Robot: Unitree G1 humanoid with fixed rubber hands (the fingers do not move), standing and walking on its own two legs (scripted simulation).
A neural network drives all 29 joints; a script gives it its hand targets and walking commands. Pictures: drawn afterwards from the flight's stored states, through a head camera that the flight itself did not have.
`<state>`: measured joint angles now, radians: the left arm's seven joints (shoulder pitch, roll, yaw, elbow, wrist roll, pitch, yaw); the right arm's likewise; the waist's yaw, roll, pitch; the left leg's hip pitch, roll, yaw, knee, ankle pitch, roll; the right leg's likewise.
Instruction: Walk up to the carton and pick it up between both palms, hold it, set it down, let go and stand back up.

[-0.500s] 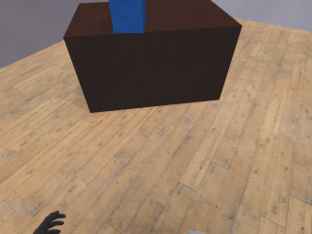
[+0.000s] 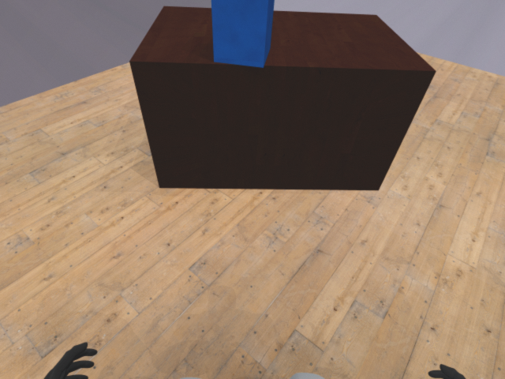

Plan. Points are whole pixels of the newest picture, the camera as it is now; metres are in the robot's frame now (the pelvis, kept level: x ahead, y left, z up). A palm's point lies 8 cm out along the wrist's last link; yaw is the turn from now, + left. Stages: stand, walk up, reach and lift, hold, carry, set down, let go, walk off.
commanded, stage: walk up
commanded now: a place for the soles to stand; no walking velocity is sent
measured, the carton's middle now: (244, 22) +1.32 +0.03 +0.10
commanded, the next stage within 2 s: none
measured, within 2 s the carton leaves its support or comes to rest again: neither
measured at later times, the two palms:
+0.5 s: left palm out of the picture +0.16 +0.29 -0.08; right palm (437, 307) +0.26 -0.32 -0.05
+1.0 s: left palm (109, 333) +0.22 +0.25 -0.08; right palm (424, 247) +0.39 -0.36 -0.06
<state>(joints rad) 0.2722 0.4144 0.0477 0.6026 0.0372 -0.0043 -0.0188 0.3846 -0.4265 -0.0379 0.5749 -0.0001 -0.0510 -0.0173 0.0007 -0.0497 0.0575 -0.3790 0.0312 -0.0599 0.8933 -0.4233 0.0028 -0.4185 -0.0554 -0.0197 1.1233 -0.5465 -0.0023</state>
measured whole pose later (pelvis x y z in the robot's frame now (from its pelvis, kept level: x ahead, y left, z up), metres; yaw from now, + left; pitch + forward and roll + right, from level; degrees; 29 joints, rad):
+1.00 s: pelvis +0.23 -0.07 +0.00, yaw +5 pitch -1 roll +0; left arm 0.53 0.41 0.05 0.60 0.04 -0.02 -0.01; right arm 0.26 -0.44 -0.04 0.58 0.00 -0.04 0.01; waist 0.00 0.01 0.06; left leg -0.58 0.00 -0.06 0.91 -0.43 0.03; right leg -0.33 -0.06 -0.05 0.89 -0.54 0.00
